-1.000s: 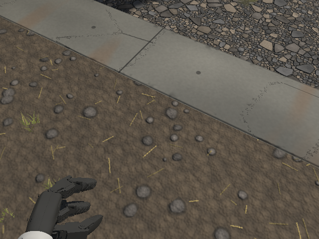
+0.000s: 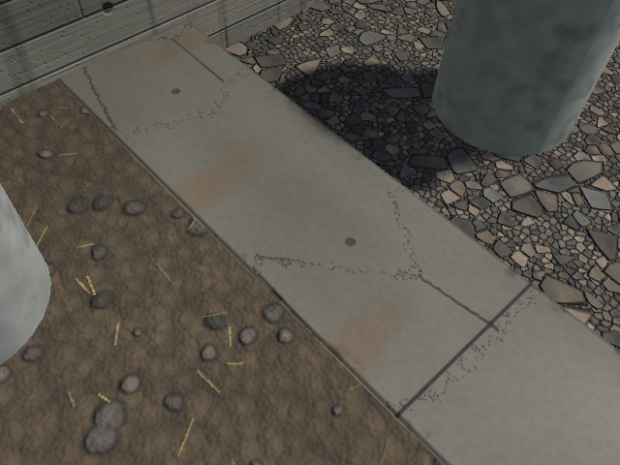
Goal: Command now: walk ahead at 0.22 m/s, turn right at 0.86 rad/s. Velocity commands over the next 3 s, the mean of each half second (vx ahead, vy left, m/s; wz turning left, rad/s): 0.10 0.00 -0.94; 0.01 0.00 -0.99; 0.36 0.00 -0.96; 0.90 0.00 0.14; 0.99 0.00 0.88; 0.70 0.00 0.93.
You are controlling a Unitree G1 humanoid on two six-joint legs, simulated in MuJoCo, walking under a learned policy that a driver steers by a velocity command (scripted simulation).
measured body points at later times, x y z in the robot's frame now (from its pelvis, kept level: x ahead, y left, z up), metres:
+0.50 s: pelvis +0.15 +0.09 +0.03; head +0.19 +0.08 +0.47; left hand +0.44 +0.27 -0.06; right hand +0.18 -0.23 -0.06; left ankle +0.27 +0.17 -0.71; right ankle +0.08 -0.02 -0.62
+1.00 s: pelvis +0.14 +0.05 +0.03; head +0.14 -0.01 +0.48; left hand +0.47 +0.09 -0.04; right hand +0.01 -0.27 -0.07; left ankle +0.30 +0.11 -0.65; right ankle +0.07 -0.02 -0.71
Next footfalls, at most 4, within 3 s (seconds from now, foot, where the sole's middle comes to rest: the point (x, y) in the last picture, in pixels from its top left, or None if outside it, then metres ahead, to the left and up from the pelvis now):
0.32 left None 0.30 0.15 -0.75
0.74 right None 0.09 -0.05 -0.75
1.16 left None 0.30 0.02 -0.75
1.64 right None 0.00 -0.23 -0.75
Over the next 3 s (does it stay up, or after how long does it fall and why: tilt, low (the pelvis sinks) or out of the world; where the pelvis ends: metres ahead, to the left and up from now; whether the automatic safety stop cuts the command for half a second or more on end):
stays up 0.45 -1.21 -0.15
